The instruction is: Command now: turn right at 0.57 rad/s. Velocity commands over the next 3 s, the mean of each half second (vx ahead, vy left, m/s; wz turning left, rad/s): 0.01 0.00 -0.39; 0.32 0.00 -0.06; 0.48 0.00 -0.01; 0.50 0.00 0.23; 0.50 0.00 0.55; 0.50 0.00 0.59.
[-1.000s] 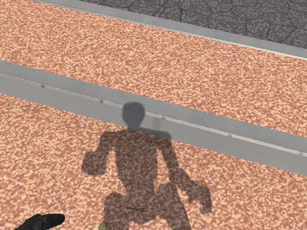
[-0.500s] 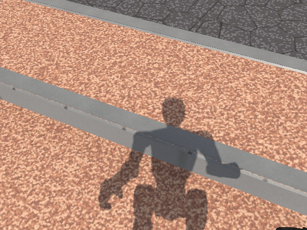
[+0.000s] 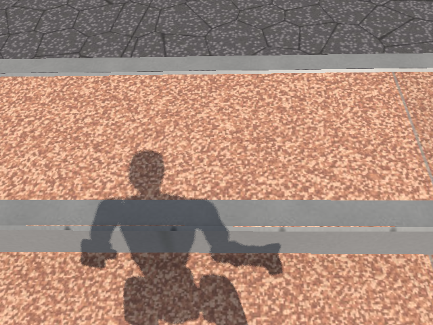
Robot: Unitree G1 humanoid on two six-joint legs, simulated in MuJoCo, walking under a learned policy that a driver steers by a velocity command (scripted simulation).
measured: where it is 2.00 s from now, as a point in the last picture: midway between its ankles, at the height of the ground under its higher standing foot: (311, 228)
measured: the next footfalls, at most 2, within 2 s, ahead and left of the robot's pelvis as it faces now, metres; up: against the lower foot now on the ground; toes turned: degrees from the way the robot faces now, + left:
left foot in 0.44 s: +0.08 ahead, +0.13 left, +0.00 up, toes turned -12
right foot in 0.76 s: +0.08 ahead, -0.13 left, +0.00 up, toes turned -11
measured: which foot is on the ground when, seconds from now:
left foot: up 0.00-0.42, down 0.44-0.76, up 0.78-1.00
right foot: down 0.00-0.50, up 0.52-0.74, down 0.76-1.00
